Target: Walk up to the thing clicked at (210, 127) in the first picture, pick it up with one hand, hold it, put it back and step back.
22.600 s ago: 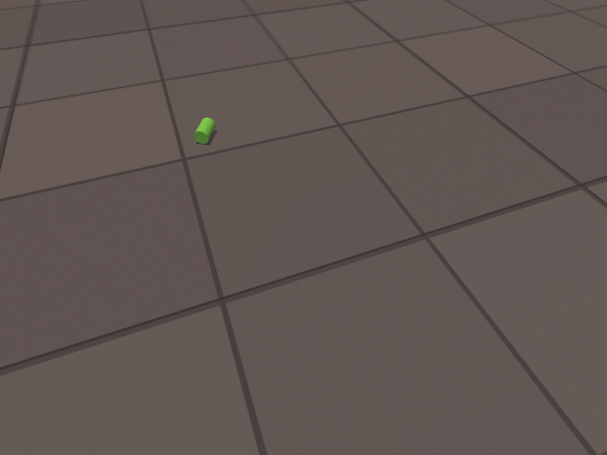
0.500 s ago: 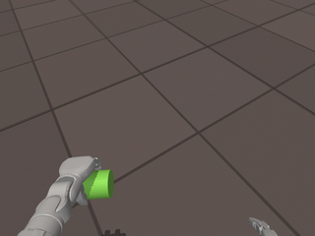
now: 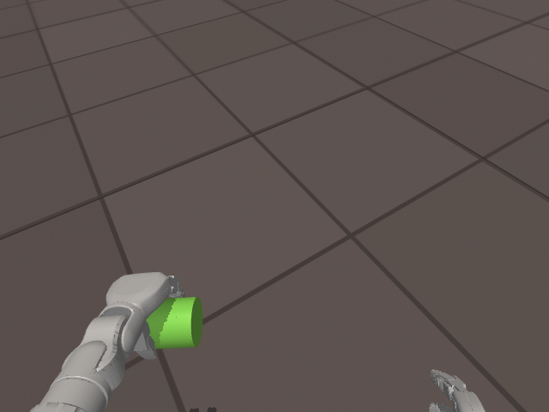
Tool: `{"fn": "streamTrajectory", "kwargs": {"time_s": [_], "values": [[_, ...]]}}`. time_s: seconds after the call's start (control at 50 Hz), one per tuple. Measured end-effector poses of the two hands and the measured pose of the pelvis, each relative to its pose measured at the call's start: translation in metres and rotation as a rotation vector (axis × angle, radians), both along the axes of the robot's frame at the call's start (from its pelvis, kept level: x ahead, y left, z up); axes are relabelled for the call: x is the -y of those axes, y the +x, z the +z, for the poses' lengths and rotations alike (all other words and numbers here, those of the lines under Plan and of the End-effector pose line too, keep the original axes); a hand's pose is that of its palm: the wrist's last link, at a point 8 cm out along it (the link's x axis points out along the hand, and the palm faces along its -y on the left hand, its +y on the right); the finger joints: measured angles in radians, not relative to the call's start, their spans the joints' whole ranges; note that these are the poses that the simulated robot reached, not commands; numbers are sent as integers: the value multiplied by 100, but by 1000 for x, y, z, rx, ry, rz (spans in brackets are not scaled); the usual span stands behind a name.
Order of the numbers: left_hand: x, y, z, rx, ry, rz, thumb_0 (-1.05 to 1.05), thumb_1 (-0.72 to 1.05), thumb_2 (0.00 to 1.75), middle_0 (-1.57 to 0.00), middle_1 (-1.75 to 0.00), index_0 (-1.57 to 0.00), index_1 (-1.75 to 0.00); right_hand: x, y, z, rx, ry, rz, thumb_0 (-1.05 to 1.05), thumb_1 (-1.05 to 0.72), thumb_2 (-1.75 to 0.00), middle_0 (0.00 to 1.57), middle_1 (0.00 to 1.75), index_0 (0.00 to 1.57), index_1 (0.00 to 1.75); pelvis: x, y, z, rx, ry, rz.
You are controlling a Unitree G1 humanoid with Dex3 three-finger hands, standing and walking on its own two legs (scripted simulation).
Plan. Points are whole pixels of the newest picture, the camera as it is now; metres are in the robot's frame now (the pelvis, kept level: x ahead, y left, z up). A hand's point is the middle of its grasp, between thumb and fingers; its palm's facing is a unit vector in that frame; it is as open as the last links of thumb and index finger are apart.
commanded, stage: hold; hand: left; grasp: from above
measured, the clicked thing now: (157, 323) +0.29 +0.22 -0.08
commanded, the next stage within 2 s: crouch in 0.72 s
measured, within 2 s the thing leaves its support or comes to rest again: neither
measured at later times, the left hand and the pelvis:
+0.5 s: hand (148, 320) +0.28 +0.22 -0.04, palm faces -0.49 -0.04 -0.87, open 10.5 cm; pelvis +0.00 +0.00 +0.00, yaw +0 degrees
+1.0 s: hand (149, 319) +0.29 +0.22 -0.05, palm faces -0.48 -0.04 -0.87, open 10.5 cm; pelvis +0.00 +0.00 +0.00, yaw +0 degrees
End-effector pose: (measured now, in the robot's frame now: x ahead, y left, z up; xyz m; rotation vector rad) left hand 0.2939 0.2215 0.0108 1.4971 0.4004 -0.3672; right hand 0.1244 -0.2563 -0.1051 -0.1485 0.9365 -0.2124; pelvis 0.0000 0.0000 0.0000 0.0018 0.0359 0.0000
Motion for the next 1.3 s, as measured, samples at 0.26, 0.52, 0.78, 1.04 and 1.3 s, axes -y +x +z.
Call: {"fn": "streamTrajectory", "kwargs": {"time_s": [0.26,0.52,0.78,1.04,1.3], "values": [[3,-1,10,4,-4,-9,-1,-4,40,-75,-34,-77,-35,-2,10,5,27,2,8,1,-90,-89,20,30,20,30,2,-1,3,16,3,0],[3,-3,7,-15,-4,-16,-1,-4,40,-76,-34,-77,-35,-2,12,6,17,0,12,1,-90,-89,20,30,20,30,3,0,4,16,4,1],[1,4,10,-1,-1,-2,-1,-5,40,-75,-34,-77,-35,-1,9,5,-5,0,-2,1,-90,-89,20,30,20,30,2,3,5,16,3,1],[-1,1,-7,-10,-4,-15,-1,-5,42,-73,-39,-74,-40,-1,7,4,-27,-9,-3,1,-89,-89,20,30,20,30,0,4,4,1,2,5],[-7,8,-93,-5,52,-37,-1,-8,47,-71,-46,-72,-47,16,-34,-37,-177,-69,7,1,-89,-89,20,30,20,30,0,-9,-36,-173,-13,24]]}}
